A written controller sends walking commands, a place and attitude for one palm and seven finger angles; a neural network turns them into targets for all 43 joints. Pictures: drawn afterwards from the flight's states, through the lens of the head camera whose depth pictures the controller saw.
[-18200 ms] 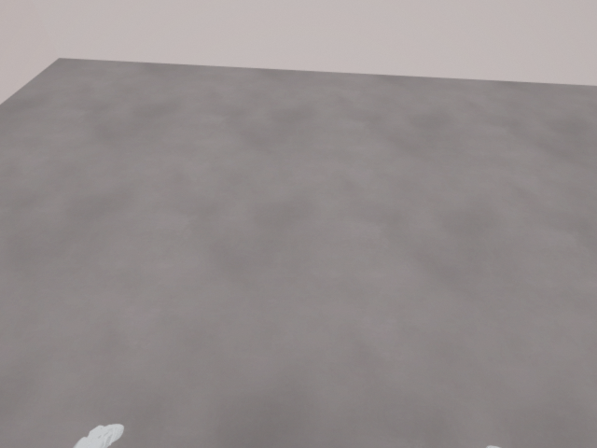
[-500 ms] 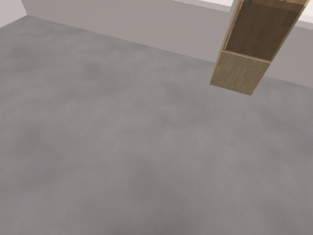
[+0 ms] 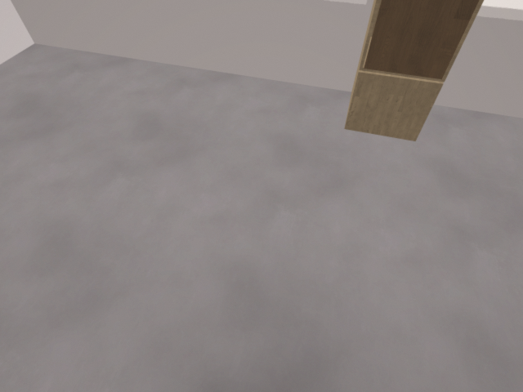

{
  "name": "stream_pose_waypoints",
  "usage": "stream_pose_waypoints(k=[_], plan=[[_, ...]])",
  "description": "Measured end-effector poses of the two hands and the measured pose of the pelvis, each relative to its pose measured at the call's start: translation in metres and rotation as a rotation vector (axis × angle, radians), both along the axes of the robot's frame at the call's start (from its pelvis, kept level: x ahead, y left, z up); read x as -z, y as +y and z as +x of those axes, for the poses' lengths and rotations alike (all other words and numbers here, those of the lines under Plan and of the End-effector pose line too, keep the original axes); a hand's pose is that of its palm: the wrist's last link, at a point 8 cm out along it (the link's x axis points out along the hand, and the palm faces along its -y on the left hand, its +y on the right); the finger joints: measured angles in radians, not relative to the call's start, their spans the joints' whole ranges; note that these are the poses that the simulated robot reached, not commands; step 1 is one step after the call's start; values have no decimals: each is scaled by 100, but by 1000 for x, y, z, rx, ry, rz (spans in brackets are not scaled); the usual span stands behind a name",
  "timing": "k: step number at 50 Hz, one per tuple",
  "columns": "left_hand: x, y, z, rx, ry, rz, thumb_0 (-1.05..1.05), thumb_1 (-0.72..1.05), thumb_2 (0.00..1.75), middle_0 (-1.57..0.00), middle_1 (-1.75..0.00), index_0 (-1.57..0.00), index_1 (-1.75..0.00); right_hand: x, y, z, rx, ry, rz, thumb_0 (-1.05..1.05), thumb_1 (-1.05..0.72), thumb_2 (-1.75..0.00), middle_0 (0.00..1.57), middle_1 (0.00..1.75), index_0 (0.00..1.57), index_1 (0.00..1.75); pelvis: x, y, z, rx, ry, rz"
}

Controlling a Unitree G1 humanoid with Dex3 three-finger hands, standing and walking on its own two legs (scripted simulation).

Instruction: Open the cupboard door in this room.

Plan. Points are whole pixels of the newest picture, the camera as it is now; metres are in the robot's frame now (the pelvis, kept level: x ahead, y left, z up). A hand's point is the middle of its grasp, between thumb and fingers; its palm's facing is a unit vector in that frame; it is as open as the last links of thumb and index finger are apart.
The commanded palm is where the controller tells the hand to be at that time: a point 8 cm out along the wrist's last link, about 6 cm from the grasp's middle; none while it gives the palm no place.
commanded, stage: turn or walk to find it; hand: left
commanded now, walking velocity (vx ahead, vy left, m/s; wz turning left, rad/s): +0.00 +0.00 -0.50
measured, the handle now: out of the picture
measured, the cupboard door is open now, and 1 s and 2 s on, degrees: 0 0 0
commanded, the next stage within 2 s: stand and wait in 1.52 s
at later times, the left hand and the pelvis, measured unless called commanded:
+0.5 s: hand out of the picture +0.06 +0.19 -0.19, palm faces -0.15 -0.97 -0.21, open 7.4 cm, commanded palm none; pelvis -0.03 +0.01 -0.01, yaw -10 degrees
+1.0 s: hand out of the picture +0.10 +0.22 -0.16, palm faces -0.14 -0.96 -0.24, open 7.4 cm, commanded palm none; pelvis -0.03 +0.04 +0.00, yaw -5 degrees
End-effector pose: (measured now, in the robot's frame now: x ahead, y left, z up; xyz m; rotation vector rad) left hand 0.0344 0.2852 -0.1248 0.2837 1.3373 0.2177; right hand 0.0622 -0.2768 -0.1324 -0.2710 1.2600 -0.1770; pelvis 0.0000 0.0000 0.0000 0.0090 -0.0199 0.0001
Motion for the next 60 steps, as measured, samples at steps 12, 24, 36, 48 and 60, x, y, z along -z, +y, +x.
stream_pose_waypoints(k=[12, 24, 36, 48, 60], plan=[[22, -70, 17, 84, 4, -95, 1, 91, 89, -20, -29, -20, -30, 23, -12, -30, 111, 27, 56, 1, -91, -89, 20, 30, 20, 30, 14, -28, -9, 73, 25, 6], [28, -51, 28, 149, -21, -121, 1, 91, 89, -20, -30, -20, -30, -1, 5, -27, 170, -81, -1, 1, -91, -89, 20, 30, 20, 29, 9, 2, -27, 168, 49, -12], [16, 14, 59, 176, -110, -108, 1, 91, 89, -20, -29, -20, -30, -20, 62, -79, 187, -2, -14, 1, -91, -89, 21, 30, 20, 30, -4, 46, -17, 165, 36, -58], [7, -2, 67, 177, -105, -91, 1, 91, 89, -19, -29, -19, -30, -1, 89, -136, 234, 162, 77, 1, -91, -89, 21, 30, 20, 30, -4, 47, -28, 99, 53, -31], [-2, -56, 34, 107, -200, -74, 1, 91, 89, -20, -29, -20, -30, 29, 42, -144, 173, 176, 136, 1, -91, -89, 21, 30, 20, 30, 7, 2, -54, 2, 31, 13]])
